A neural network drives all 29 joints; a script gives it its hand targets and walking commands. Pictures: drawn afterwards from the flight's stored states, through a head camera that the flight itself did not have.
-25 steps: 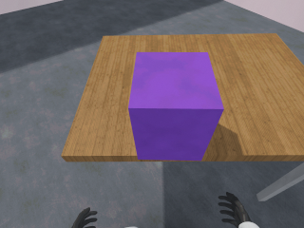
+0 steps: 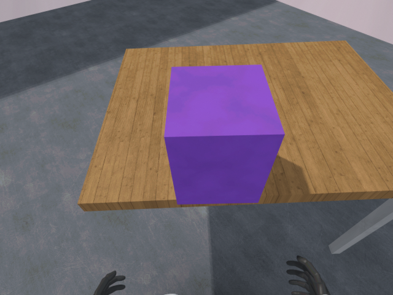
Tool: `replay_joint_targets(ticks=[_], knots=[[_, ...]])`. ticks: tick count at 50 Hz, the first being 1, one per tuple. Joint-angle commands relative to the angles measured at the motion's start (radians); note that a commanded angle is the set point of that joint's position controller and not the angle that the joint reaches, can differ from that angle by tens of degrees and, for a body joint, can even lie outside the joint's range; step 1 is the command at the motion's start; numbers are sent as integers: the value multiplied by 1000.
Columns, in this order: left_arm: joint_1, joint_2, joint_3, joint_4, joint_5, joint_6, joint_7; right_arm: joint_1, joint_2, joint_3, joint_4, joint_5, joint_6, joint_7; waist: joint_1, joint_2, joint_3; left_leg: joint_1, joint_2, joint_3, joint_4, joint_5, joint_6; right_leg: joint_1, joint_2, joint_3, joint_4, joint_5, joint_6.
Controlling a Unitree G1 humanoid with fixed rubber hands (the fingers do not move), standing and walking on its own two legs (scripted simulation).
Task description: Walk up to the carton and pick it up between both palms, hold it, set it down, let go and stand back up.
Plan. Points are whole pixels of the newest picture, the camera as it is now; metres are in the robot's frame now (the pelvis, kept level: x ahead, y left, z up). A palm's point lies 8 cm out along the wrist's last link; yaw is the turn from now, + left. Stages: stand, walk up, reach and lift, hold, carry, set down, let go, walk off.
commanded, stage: walk up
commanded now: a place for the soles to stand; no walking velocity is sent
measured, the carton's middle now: (217, 138) +0.43 -0.03 +0.06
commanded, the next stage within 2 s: none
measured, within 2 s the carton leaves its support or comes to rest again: neither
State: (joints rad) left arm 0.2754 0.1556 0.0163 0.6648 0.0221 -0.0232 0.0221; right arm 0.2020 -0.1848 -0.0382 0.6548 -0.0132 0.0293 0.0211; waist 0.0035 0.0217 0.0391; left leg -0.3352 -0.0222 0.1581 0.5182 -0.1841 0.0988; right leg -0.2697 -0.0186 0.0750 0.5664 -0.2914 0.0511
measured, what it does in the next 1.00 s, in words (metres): steps on the spot: left foot, then right foot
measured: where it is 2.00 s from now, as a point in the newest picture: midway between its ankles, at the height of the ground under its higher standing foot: outside the picture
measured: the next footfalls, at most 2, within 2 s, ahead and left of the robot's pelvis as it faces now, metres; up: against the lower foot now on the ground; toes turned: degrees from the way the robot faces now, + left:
left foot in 0.44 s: +0.03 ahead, +0.10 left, +0.00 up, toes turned +1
right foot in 0.76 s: -0.04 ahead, -0.10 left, +0.00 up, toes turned -3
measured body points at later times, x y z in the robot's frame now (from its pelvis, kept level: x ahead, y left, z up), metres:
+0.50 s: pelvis -0.06 +0.02 -0.01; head -0.04 +0.02 +0.43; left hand +0.12 +0.26 -0.10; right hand +0.09 -0.23 -0.11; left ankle +0.00 +0.10 -0.73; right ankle +0.00 -0.15 -0.72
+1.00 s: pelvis -0.05 +0.02 +0.00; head -0.05 +0.02 +0.45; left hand +0.03 +0.24 -0.12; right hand +0.02 -0.20 -0.12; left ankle -0.01 +0.11 -0.73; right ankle -0.10 -0.07 -0.73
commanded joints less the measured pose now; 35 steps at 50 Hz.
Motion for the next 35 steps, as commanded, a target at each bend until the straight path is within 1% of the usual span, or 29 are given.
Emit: replay_joint_targets(ticks=[1, 2, 5, 7, 9, 10, 12, 13, 14, 15, 16, 17, 18, 19, 20, 21, 22, 23, 24, 25, 26, 27, 28, 29, 31, 32, 33, 34, 35], knots=[[-37, 129, 40, -94, -7, -17, 19, -86, -136, -42, -111, 1, 0, -1, -3, -3, -30, 123, 136, -133, -58, 6, -5, -158, -62, 31, -34, 137, -36], [-40, 132, 41, -99, -8, -17, 25, -73, -130, -41, -113, 1, 4, 1, -12, -24, -62, 129, 142, -135, -40, 53, 2, -142, -63, 35, -18, 158, -39], [-41, 127, 43, -106, -8, -8, 32, -75, -126, -40, -125, -2, 16, 3, -14, -27, -113, 145, 157, -135, -28, 33, 25, -153, -55, 35, 18, 121, -38], [-42, 107, 40, -111, -6, 0, 33, -92, -135, -41, -136, -2, 21, 2, -8, 1, -132, 111, 196, -169, -69, 24, 52, -124, -13, -17, 101, 73, -23], [-23, 93, 38, -114, -4, 6, 33, -133, -147, -41, -150, 0, 29, -2, 10, 36, -134, 52, 233, -179, -99, -29, 77, -84, 11, -52, 157, 11, -20], [-13, 97, 38, -116, -2, 8, 34, -153, -147, -41, -160, 0, 33, -3, 16, 43, -132, 11, 242, -177, -108, -58, 78, -70, 11, -58, 171, -10, -24], [-6, 108, 43, -124, 3, 9, 35, -184, -153, -39, -174, 1, 41, -2, 24, 45, -114, -51, 233, -158, -111, -145, 58, -53, 0, -54, 158, -18, -39], [-6, 118, 45, -127, 4, 9, 34, -192, -153, -40, -179, 1, 44, 0, 24, 23, -102, -52, 206, -134, -88, -188, 35, -74, -18, -28, 106, -8, -51], [-11, 136, 47, -132, 6, 8, 32, -184, -153, -39, -182, -1, 48, 4, 16, -34, -93, -40, 165, -106, -37, -247, 3, -113, -61, 38, 16, -23, -68], [-22, 169, 54, -139, 6, 7, 30, -163, -141, -38, -184, -5, 51, 10, 7, -112, -80, -21, 108, -77, 64, -282, -33, -176, -131, 170, -94, -68, -104], [-46, 204, 67, -142, 1, 8, 29, -147, -123, -35, -184, -13, 53, 17, 1, -203, -55, 1, 40, -65, 201, -270, -54, -249, -196, 307, -188, -109, -155], [-88, 224, 78, -151, 0, 11, 32, -110, -105, -31, -177, -20, 51, 25, -17, -266, -53, 44, 27, -88, 322, -266, -52, -310, -243, 375, -232, -110, -196], [-124, 224, 81, -161, -2, 12, 35, -85, -107, -29, -169, -21, 47, 28, -31, -268, -58, 47, 35, -117, 353, -267, -47, -326, -263, 379, -234, -79, -211], [-160, 215, 79, -173, 2, 13, 39, -74, -104, -28, -165, -20, 43, 28, -38, -256, -64, 52, 40, -141, 372, -252, -44, -329, -261, 340, -223, -34, -207], [-202, 210, 78, -183, 6, 17, 39, -53, -92, -24, -157, -13, 37, 25, -56, -239, -76, 41, 48, -149, 306, -235, -45, -271, -236, 275, -186, 28, -184], [-227, 206, 73, -190, 3, 23, 36, -35, -85, -24, -147, -9, 28, 21, -63, -215, -89, 63, 39, -131, 187, -175, -43, -231, -194, 213, -129, 92, -154], [-195, 173, 62, -173, 5, 28, 21, 2, -70, -17, -129, -10, 13, 16, -60, -158, -134, 118, 26, -120, 34, -136, -50, -187, -130, 153, -61, 11, -122], [-133, 124, 46, -159, 5, 33, 4, 19, -94, -23, -125, -17, -5, 11, -38, -11, -151, 171, 82, -206, -77, -148, -48, -197, -58, 90, 64, -85, -86], [-71, 63, 23, -157, 9, 35, -10, 23, -142, -35, -134, -19, -17, 2, -11, 172, -145, 179, 246, -460, -181, -211, -8, -271, 35, -1, 234, -217, -36], [-64, 73, 23, -147, 13, 37, -2, -33, -172, -48, -148, -16, -18, -8, -6, 196, -114, 51, 325, -546, -254, -349, 75, -256, 49, -48, 335, -327, -9], [-77, 95, 29, -138, 26, 42, 3, -62, -147, -44, -167, -13, -18, -17, 0, 113, -67, -36, 331, -543, -275, -390, 101, -232, 27, -34, 444, -314, -5], [-96, 101, 30, -136, 28, 45, 3, -61, -110, -33, -166, -8, -19, -24, -1, 42, -37, -40, 300, -478, -261, -333, 97, -247, 23, -35, 487, -282, -5], [-96, 87, 24, -129, 26, 45, 2, -44, -103, -32, -161, -13, -24, -30, 2, 34, -37, -26, 288, -454, -254, -282, 87, -265, 9, -33, 492, -257, 1], [-90, 86, 23, -119, 28, 44, -2, -32, -101, -32, -157, -15, -30, -32, -1, 42, -45, -31, 269, -433, -263, -276, 75, -248, -7, -45, 475, -224, 3], [-66, 81, 19, -98, 33, 37, -15, 20, -86, -33, -137, -20, -40, -31, -8, 44, -79, 35, 241, -428, -263, -285, 60, -227, -10, -66, 398, -217, 3], [-61, 72, 15, -93, 29, 34, -21, 38, -85, -34, -131, -22, -44, -31, -11, 49, -84, 56, 231, -417, -255, -299, 55, -207, -12, -82, 337, -222, -3], [-53, 64, 12, -87, 28, 31, -28, 60, -85, -35, -122, -21, -47, -31, -17, 69, -99, 72, 220, -407, -252, -323, 50, -173, -8, -100, 273, -239, -11], [-46, 60, 13, -85, 27, 31, -32, 80, -94, -40, -118, -23, -46, -31, -20, 88, -95, 71, 218, -411, -257, -365, 44, -145, 4, -124, 212, -271, -23], [-34, 53, 13, -87, 27, 29, -35, 95, -102, -43, -115, -24, -43, -30, -20, 99, -81, 61, 212, -405, -250, -372, 36, -106, 12, -143, 140, -282, -39]])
